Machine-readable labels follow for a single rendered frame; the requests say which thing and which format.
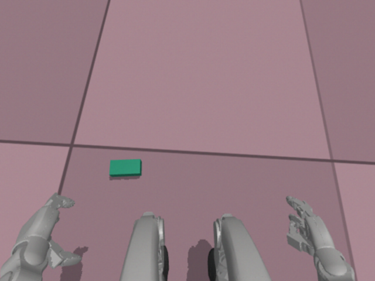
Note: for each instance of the left robot arm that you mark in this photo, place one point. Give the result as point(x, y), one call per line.
point(28, 260)

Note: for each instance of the small box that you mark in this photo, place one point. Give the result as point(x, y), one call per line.
point(130, 167)

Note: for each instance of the left robot hand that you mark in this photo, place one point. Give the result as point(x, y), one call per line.
point(42, 223)

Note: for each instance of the right robot hand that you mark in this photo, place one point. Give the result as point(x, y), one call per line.
point(313, 233)

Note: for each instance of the right robot arm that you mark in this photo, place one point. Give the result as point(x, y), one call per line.
point(332, 266)

